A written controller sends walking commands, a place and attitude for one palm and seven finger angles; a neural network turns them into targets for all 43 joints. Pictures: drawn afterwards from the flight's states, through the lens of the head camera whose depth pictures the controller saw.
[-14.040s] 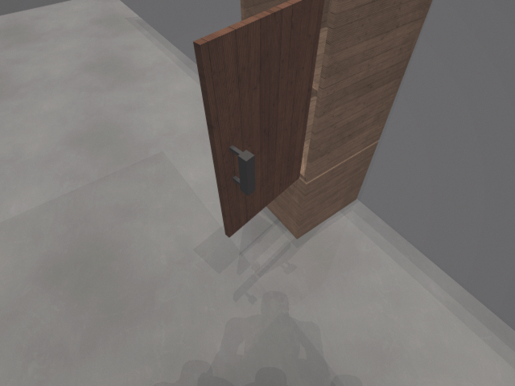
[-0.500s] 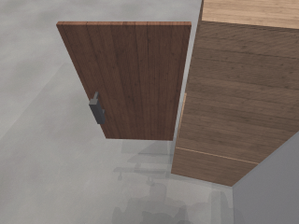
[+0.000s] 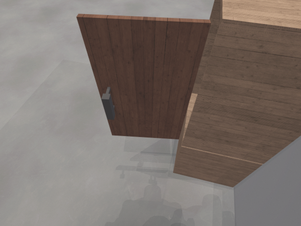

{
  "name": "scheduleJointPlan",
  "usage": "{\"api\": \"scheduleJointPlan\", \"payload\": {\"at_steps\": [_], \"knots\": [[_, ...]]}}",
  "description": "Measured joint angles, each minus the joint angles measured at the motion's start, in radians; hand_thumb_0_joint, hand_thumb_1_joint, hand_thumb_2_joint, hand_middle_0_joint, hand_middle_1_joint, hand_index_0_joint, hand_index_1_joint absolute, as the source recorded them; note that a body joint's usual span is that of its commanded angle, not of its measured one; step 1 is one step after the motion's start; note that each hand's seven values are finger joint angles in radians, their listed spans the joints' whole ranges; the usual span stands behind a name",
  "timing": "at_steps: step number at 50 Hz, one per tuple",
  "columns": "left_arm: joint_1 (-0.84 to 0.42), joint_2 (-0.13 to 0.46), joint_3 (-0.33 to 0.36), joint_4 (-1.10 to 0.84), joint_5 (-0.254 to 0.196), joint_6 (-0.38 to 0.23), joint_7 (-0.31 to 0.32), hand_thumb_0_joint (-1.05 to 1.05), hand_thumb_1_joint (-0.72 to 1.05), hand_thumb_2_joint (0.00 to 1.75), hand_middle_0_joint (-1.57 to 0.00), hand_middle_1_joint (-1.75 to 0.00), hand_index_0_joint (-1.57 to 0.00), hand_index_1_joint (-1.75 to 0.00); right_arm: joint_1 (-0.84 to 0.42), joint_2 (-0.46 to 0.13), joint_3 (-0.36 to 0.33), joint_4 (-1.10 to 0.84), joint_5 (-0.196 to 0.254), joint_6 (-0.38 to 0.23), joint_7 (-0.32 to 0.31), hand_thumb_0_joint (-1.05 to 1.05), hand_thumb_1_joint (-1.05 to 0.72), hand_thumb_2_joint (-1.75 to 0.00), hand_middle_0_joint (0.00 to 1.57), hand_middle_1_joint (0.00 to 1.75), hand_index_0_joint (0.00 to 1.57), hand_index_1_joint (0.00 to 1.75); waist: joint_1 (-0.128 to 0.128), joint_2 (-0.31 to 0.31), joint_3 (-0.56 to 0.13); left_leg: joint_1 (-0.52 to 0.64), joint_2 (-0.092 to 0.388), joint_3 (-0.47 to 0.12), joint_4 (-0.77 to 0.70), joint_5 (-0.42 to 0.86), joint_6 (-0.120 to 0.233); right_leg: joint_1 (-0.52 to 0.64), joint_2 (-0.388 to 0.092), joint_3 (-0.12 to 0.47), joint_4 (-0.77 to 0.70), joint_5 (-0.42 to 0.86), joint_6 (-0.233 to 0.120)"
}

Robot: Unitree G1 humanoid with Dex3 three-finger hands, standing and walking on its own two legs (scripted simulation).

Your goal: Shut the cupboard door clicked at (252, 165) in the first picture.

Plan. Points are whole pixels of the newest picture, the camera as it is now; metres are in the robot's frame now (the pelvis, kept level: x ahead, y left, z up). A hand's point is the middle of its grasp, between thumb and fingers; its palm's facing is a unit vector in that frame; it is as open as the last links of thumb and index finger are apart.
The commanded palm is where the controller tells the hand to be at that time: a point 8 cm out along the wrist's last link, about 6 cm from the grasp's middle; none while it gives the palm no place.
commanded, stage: come to a stop and stand still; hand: left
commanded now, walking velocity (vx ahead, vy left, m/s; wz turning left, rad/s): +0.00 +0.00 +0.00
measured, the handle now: (109, 103) +0.52 +0.19 -0.05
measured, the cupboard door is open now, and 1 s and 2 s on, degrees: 100 100 100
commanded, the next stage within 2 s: look again from close up in 1.28 s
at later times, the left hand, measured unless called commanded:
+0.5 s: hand out of the picture -0.02 +0.14 -0.17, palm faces +0.02 -0.99 -0.16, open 7.4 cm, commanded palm none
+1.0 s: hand out of the picture +0.01 +0.13 -0.18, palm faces +0.04 -0.99 -0.16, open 7.4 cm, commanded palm none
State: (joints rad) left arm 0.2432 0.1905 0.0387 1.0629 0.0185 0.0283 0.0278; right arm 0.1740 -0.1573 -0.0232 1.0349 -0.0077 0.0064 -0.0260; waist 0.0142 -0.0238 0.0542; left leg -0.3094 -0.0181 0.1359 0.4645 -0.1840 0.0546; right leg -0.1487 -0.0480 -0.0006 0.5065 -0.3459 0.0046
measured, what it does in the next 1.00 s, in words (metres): stands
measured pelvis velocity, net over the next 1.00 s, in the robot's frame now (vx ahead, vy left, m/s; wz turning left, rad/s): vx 0.03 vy -0.03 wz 0.01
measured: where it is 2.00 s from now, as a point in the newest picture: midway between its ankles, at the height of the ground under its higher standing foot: outside the picture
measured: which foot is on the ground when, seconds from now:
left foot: down 0.00-1.00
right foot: down 0.00-1.00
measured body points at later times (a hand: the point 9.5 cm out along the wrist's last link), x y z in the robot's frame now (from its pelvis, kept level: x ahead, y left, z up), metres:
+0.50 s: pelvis +0.00 -0.02 +0.01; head +0.02 -0.02 +0.45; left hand -0.02 +0.19 -0.16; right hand -0.05 -0.24 -0.15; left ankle +0.04 +0.09 -0.73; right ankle -0.08 -0.13 -0.73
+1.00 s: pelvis +0.03 -0.03 +0.00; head +0.05 -0.02 +0.45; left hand +0.01 +0.18 -0.16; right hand +0.03 -0.25 -0.15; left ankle +0.04 +0.09 -0.73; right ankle -0.07 -0.13 -0.73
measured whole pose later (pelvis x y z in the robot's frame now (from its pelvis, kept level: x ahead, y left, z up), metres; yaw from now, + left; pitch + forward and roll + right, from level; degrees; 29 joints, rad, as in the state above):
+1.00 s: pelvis +0.03 -0.03 +0.00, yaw +1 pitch +0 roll +1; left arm 0.30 0.12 0.00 1.14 0.01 -0.01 0.04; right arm 0.23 -0.14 -0.01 1.16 -0.01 0.00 -0.04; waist -0.01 -0.04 0.06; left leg -0.22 0.02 0.10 0.45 -0.22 0.00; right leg 0.00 0.00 -0.03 0.37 -0.37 -0.02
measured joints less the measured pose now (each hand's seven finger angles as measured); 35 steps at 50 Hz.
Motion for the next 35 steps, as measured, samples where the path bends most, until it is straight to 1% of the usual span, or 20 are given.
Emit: {"api": "scheduleJointPlan", "payload": {"at_steps": [1, 3, 5, 12, 17, 26, 35], "knots": [[0.003, -0.004, -0.002, 0.009, 0.001, -0.006, 0.003, 0.00, 0.91, 0.89, -0.19, -0.30, -0.19, -0.30, -0.004, -0.001, -0.001, 0.007, 0.004, 0.003, 0.002, 0.00, -0.92, -0.90, 0.20, 0.30, 0.20, 0.30, 0.000, 0.004, 0.002, -0.005, 0.004, 0.003, 0.013, -0.006, -0.005, 0.015, 0.003, 0.004, -0.028, -0.022, 0.003], [0.011, -0.018, -0.013, 0.025, -0.001, -0.010, 0.003, 0.00, 0.91, 0.89, -0.19, -0.30, -0.19, -0.30, -0.002, -0.008, -0.004, 0.020, 0.006, 0.009, 0.007, 0.00, -0.92, -0.90, 0.20, 0.30, 0.20, 0.30, -0.013, 0.025, 0.005, 0.011, 0.015, -0.005, 0.003, 0.001, -0.012, 0.030, 0.015, -0.003, -0.038, -0.024, 0.007], [0.021, -0.028, -0.022, 0.033, -0.002, -0.016, 0.003, 0.00, 0.91, 0.89, -0.19, -0.30, -0.19, -0.30, 0.010, -0.014, -0.006, 0.033, 0.003, 0.007, 0.009, 0.00, -0.92, -0.90, 0.20, 0.30, 0.20, 0.30, -0.023, 0.033, -0.001, 0.025, 0.017, -0.013, -0.010, 0.011, -0.016, 0.044, 0.020, -0.010, -0.046, -0.014, 0.005], [0.033, -0.048, -0.039, 0.046, -0.006, -0.022, 0.006, 0.00, 0.91, 0.89, -0.19, -0.30, -0.19, -0.30, 0.064, -0.012, 0.002, 0.092, 0.001, 0.016, 0.010, 0.00, -0.92, -0.90, 0.20, 0.30, 0.20, 0.30, -0.028, 0.014, -0.018, 0.067, 0.031, -0.024, -0.020, 0.014, -0.030, 0.094, 0.037, -0.018, -0.070, -0.003, -0.008], [0.038, -0.050, -0.043, 0.057, -0.008, -0.022, 0.003, 0.01, 0.92, 0.89, -0.20, -0.30, -0.20, -0.30, 0.102, -0.001, 0.007, 0.115, -0.002, 0.021, 0.008, 0.00, -0.92, -0.90, 0.20, 0.30, 0.20, 0.30, -0.036, 0.004, -0.013, 0.070, 0.037, -0.031, -0.028, 0.020, -0.037, 0.101, 0.045, -0.024, -0.084, 0.004, -0.016], [0.053, -0.062, -0.042, 0.070, -0.014, -0.031, 0.004, 0.00, 0.91, 0.89, -0.20, -0.30, -0.19, -0.30, 0.141, 0.029, 0.015, 0.144, -0.001, 0.011, 0.002, 0.00, -0.91, -0.90, 0.20, 0.30, 0.20, 0.30, -0.037, 0.006, 0.012, 0.068, 0.039, -0.037, -0.039, 0.021, -0.042, 0.106, 0.048, -0.029, -0.107, 0.009, -0.020], [0.062, -0.066, -0.040, 0.077, -0.014, -0.036, 0.012, 0.00, 0.91, 0.89, -0.19, -0.30, -0.19, -0.30, 0.115, 0.051, 0.018, 0.144, 0.001, 0.000, -0.004, 0.00, -0.91, -0.90, 0.20, 0.30, 0.20, 0.30, -0.031, -0.002, 0.012, 0.073, 0.041, -0.039, -0.026, -0.002, -0.046, 0.124, 0.050, -0.030, -0.121, -0.001, -0.022]]}}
